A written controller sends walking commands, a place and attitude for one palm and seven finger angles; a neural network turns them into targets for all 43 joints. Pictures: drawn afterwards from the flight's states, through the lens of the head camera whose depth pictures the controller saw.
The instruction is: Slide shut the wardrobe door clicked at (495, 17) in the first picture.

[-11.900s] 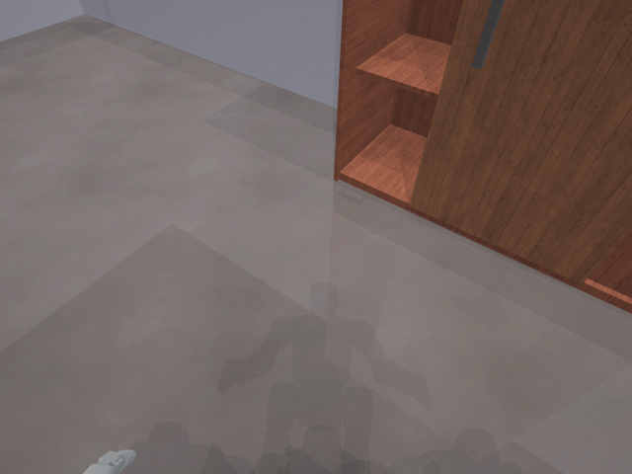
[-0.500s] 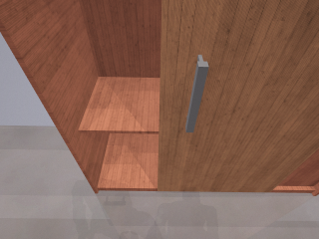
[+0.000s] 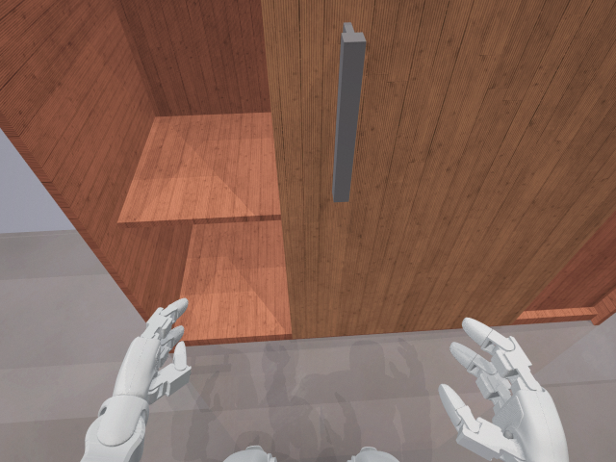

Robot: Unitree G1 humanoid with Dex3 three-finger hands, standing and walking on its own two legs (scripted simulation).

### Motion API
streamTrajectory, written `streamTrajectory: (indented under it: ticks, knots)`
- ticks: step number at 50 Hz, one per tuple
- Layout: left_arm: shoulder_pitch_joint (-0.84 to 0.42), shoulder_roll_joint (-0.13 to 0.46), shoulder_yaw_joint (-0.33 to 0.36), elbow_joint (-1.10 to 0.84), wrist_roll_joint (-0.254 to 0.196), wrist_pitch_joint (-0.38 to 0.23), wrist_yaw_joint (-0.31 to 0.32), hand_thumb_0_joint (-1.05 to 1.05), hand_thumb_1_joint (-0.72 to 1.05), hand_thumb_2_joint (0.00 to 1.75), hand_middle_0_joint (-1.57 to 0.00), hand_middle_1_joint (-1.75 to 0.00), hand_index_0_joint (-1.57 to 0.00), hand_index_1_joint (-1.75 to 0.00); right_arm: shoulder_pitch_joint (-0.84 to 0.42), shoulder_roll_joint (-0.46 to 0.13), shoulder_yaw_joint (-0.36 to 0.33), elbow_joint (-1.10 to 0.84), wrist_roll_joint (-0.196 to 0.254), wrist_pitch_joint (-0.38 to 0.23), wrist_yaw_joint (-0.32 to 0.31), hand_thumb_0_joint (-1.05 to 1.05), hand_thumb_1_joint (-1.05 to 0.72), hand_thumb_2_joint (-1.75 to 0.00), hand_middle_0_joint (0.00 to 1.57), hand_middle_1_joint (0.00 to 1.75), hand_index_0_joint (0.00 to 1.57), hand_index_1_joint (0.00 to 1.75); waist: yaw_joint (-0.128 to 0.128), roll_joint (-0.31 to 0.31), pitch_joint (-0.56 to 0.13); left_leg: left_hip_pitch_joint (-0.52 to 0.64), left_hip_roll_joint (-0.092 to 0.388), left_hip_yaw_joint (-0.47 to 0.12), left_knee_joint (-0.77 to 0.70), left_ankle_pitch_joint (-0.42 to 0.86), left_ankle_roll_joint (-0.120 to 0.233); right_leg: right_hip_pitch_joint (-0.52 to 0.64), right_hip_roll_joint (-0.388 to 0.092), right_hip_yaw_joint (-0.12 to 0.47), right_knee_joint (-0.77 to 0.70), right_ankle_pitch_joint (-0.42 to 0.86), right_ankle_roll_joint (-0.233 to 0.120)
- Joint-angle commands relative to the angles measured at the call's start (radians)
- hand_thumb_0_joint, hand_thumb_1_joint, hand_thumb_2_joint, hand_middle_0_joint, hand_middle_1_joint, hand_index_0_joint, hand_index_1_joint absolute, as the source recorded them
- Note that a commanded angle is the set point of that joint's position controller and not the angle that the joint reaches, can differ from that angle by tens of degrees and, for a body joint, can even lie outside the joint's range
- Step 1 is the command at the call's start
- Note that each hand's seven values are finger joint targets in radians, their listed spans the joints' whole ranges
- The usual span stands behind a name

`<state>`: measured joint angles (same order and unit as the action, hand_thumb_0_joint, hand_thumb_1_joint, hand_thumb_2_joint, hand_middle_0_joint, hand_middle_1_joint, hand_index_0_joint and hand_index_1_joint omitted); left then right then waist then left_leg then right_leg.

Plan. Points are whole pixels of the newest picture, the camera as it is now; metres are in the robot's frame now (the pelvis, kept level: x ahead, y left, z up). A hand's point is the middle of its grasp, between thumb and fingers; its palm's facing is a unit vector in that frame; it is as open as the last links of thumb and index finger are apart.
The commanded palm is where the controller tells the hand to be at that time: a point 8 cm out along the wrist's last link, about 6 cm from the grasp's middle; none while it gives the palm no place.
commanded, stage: raise the hand with hooked fingers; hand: right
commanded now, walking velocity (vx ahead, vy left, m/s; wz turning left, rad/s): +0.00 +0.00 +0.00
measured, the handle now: (343, 122) +0.55 -0.04 +0.16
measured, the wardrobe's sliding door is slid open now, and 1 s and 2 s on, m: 0.38 0.38 0.38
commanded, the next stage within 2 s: move the hooked fingers beside the handle in 1.58 s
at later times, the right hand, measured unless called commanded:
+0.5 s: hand (528, 338) +0.24 -0.22 +0.11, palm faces -0.02 +1.00 -0.07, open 12.2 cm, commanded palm +0.21 -0.28 +0.12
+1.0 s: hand (610, 270) +0.27 -0.28 +0.18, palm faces +0.03 +1.00 -0.08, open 13.9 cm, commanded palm +0.25 -0.33 +0.18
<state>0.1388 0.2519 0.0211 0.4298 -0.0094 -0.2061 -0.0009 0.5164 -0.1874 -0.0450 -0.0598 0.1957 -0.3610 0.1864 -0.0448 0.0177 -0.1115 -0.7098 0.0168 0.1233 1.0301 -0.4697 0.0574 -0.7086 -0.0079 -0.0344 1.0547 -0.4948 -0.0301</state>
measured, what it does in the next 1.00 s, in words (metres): rises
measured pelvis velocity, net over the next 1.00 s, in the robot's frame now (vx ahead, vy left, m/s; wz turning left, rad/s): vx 0.02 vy -0.01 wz -0.01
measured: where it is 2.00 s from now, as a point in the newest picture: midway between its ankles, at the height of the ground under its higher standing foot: outside the picture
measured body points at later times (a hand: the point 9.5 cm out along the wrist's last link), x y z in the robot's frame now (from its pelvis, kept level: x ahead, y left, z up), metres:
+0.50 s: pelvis +0.01 -0.01 +0.03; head +0.03 -0.02 +0.48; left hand +0.15 +0.24 -0.04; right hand +0.23 -0.28 +0.11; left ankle +0.03 +0.09 -0.67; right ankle +0.02 -0.10 -0.67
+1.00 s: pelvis +0.02 -0.01 +0.06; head +0.01 -0.01 +0.51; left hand +0.21 +0.21 -0.01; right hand +0.27 -0.34 +0.18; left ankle +0.03 +0.09 -0.67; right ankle +0.02 -0.10 -0.67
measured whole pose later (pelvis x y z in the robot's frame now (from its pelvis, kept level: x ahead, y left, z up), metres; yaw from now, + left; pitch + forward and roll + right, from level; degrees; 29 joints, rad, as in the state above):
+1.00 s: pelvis +0.02 -0.01 +0.06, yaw -1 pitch +0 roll +2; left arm 0.23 0.27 -0.09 0.63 -0.04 -0.29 0.07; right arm 0.02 -0.42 -0.40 0.21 0.34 -0.09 0.48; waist -0.05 -0.05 -0.02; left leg -0.29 0.00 0.13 0.58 -0.29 0.03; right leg -0.31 0.00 -0.02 0.65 -0.34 -0.04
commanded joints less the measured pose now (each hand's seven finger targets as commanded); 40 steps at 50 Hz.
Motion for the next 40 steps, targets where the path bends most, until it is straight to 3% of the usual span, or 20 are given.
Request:
streamTrajectory:
  ticks: [1, 2, 3, 6, 8, 9, 10, 14, 15, 17, 18, 20, 24, 25, 30, 32, 34, 40]
  knots:
    - [0.04, 0.113, 0.006, -0.07, 0.0, -0.061, 0.031, 0.0, 0.9, 0.9, -0.2, -0.3, -0.2, -0.3, -0.334, -0.107, -0.026, -0.382, 0.038, -0.152, 0.033, 0.0, -0.27, -0.63, 0.25, 0.7, 0.25, 0.7, 0.118, -0.087, -0.137, 0.011, -0.034, -0.094, -0.189, 0.123, -0.022, 0.101, 0.005, 0.102, -0.144, 0.154, -0.011]
    - [0.038, 0.115, -0.003, -0.057, -0.006, -0.073, 0.037, 0.0, 0.9, 0.9, -0.2, -0.3, -0.2, -0.3, -0.316, -0.097, -0.015, -0.314, 0.047, -0.139, 0.064, 0.0, -0.25, -0.62, 0.25, 0.72, 0.25, 0.72, 0.119, -0.077, -0.1, 0.011, -0.033, -0.095, -0.207, 0.082, -0.023, 0.078, 0.005, 0.105, -0.152, 0.114, -0.009]
    - [0.041, 0.122, -0.007, -0.047, -0.013, -0.08, 0.042, 0.0, 0.9, 0.9, -0.2, -0.3, -0.2, -0.3, -0.322, -0.115, -0.031, -0.276, 0.056, -0.12, 0.092, 0.0, -0.22, -0.61, 0.25, 0.74, 0.25, 0.74, 0.118, -0.054, -0.107, 0.024, -0.034, -0.092, -0.221, 0.048, -0.026, 0.069, 0.005, 0.112, -0.164, 0.084, -0.008]
    - [0.026, 0.129, -0.019, -0.047, -0.033, -0.09, 0.054, 0.0, 0.9, 0.9, -0.2, -0.3, -0.2, -0.3, -0.28, -0.166, -0.088, -0.19, 0.079, -0.005, 0.155, 0.0, -0.15, -0.58, 0.25, 0.78, 0.25, 0.78, 0.078, -0.073, -0.137, 0.111, -0.024, -0.101, -0.271, 0.024, -0.025, 0.081, 0.012, 0.108, -0.209, 0.079, -0.007]
    - [0.015, 0.121, -0.018, -0.045, -0.035, -0.092, 0.059, 0.0, 0.9, 0.9, -0.2, -0.3, -0.2, -0.3, -0.243, -0.208, -0.173, -0.173, 0.103, 0.063, 0.157, 0.0, -0.11, -0.56, 0.26, 0.81, 0.26, 0.81, 0.046, -0.018, -0.188, 0.197, -0.016, -0.102, -0.296, 0.058, -0.03, 0.089, 0.013, 0.105, -0.236, 0.124, -0.005]
    - [0.003, 0.116, -0.02, -0.044, -0.034, -0.095, 0.059, 0.0, 0.9, 0.9, -0.2, -0.3, -0.2, -0.3, -0.237, -0.206, -0.19, -0.188, 0.113, 0.081, 0.153, 0.0, -0.08, -0.55, 0.26, 0.82, 0.26, 0.82, 0.032, -0.038, -0.195, 0.228, -0.012, -0.1, -0.301, 0.086, -0.03, 0.101, 0.013, 0.102, -0.25, 0.153, -0.003]
    - [-0.006, 0.114, -0.021, -0.038, -0.031, -0.092, 0.059, 0.0, 0.9, 0.9, -0.2, -0.3, -0.2, -0.3, -0.213, -0.238, -0.241, -0.158, 0.121, 0.102, 0.14, 0.0, -0.06, -0.54, 0.26, 0.84, 0.26, 0.84, 0.016, -0.009, -0.192, 0.25, -0.016, -0.097, -0.302, 0.106, -0.028, 0.1, 0.012, 0.103, -0.257, 0.18, -0.002]
    - [0.003, 0.104, -0.02, -0.021, -0.025, -0.11, 0.05, 0.0, 0.9, 0.9, -0.2, -0.3, -0.2, -0.3, -0.236, -0.217, -0.249, -0.216, 0.135, 0.078, 0.099, 0.0, 0.03, -0.5, 0.27, 0.9, 0.27, 0.9, 0.02, -0.056, -0.134, 0.25, -0.016, -0.072, -0.318, 0.154, -0.027, 0.143, 0.006, 0.1, -0.306, 0.213, 0.006]
    - [0.006, 0.111, -0.02, -0.015, -0.023, -0.113, 0.048, 0.0, 0.9, 0.9, -0.2, -0.3, -0.2, -0.3, -0.241, -0.24, -0.268, -0.197, 0.131, 0.072, 0.096, 0.0, 0.06, -0.49, 0.27, 0.92, 0.27, 0.92, 0.016, -0.032, -0.117, 0.259, -0.021, -0.071, -0.32, 0.16, -0.024, 0.142, 0.004, 0.102, -0.311, 0.224, 0.006]
    - [0.02, 0.118, -0.017, -0.01, -0.025, -0.126, 0.046, 0.0, 0.9, 0.9, -0.2, -0.3, -0.2, -0.3, -0.269, -0.219, -0.237, -0.194, 0.127, 0.054, 0.101, 0.0, 0.1, -0.47, 0.27, 0.94, 0.27, 0.94, 0.034, -0.066, -0.094, 0.241, -0.017, -0.072, -0.338, 0.136, -0.027, 0.16, 0.004, 0.097, -0.328, 0.195, 0.006]
    - [0.026, 0.123, -0.014, -0.004, -0.029, -0.13, 0.047, 0.0, 0.9, 0.9, -0.2, -0.3, -0.2, -0.3, -0.271, -0.226, -0.243, -0.168, 0.126, 0.052, 0.105, 0.0, 0.13, -0.46, 0.27, 0.96, 0.27, 0.96, 0.039, -0.054, -0.073, 0.231, -0.018, -0.071, -0.35, 0.118, -0.028, 0.165, 0.002, 0.097, -0.336, 0.178, 0.006]
    - [0.033, 0.14, -0.009, 0.0, -0.032, -0.138, 0.051, 0.0, 0.9, 0.9, -0.2, -0.3, -0.2, -0.3, -0.294, -0.261, -0.268, -0.155, 0.126, 0.048, 0.117, 0.0, 0.17, -0.44, 0.28, 0.99, 0.28, 0.99, 0.037, -0.036, -0.082, 0.252, -0.02, -0.076, -0.363, 0.115, -0.028, 0.179, 0.002, 0.098, -0.347, 0.182, 0.004]
    - [0.046, 0.148, -0.006, 0.012, -0.036, -0.158, 0.057, 0.0, 0.9, 0.9, -0.2, -0.3, -0.2, -0.3, -0.339, -0.283, -0.289, -0.174, 0.137, 0.052, 0.134, 0.0, 0.27, -0.4, 0.28, 1.05, 0.28, 1.05, 0.036, -0.099, -0.113, 0.294, -0.017, -0.068, -0.382, 0.192, -0.027, 0.256, 0.002, 0.096, -0.379, 0.233, 0.004]
    - [0.049, 0.154, -0.006, 0.018, -0.033, -0.156, 0.058, 0.0, 0.9, 0.9, -0.2, -0.3, -0.2, -0.3, -0.352, -0.305, -0.311, -0.152, 0.138, 0.061, 0.136, 0.0, 0.29, -0.39, 0.29, 1.07, 0.29, 1.07, 0.034, -0.073, -0.1, 0.304, -0.023, -0.067, -0.385, 0.211, -0.027, 0.255, 0.002, 0.1, -0.384, 0.25, 0.005]
    - [0.05, 0.165, -0.012, 0.032, -0.034, -0.156, 0.064, 0.0, 0.9, 0.9, -0.2, -0.3, -0.2, -0.3, -0.428, -0.351, -0.352, -0.11, 0.149, 0.082, 0.158, 0.0, 0.41, -0.34, 0.29, 1.14, 0.29, 1.14, 0.03, -0.105, -0.082, 0.346, -0.025, -0.063, -0.415, 0.263, -0.023, 0.31, 0.002, 0.099, -0.42, 0.289, 0.007]
    - [0.044, 0.16, -0.015, 0.032, -0.038, -0.158, 0.065, 0.0, 0.9, 0.9, -0.2, -0.3, -0.2, -0.3, -0.476, -0.337, -0.339, -0.115, 0.153, 0.093, 0.174, 0.0, 0.45, -0.32, 0.3, 1.17, 0.3, 1.17, 0.032, -0.13, -0.086, 0.36, -0.025, -0.055, -0.421, 0.296, -0.022, 0.351, -0.001, 0.105, -0.441, 0.319, 0.012]
    - [0.046, 0.162, -0.016, 0.037, -0.038, -0.157, 0.069, 0.0, 0.9, 0.9, -0.2, -0.3, -0.2, -0.3, -0.487, -0.356, -0.359, -0.07, 0.157, 0.116, 0.19, 0.0, 0.5, -0.3, 0.3, 1.2, 0.3, 1.2, 0.029, -0.093, -0.088, 0.38, -0.025, -0.056, -0.439, 0.317, -0.025, 0.362, -0.001, 0.103, -0.452, 0.331, 0.009]
    - [0.034, 0.167, -0.03, 0.048, -0.039, -0.146, 0.079, 0.0, 0.9, 0.9, -0.2, -0.3, -0.2, -0.3, -0.605, -0.414, -0.408, 0.009, 0.169, 0.174, 0.252, 0.0, 0.5, -0.3, 0.3, 1.2, 0.3, 1.2, 0.021, -0.081, -0.072, 0.419, -0.032, -0.057, -0.481, 0.36, -0.021, 0.414, -0.001, 0.105, -0.489, 0.373, 0.009]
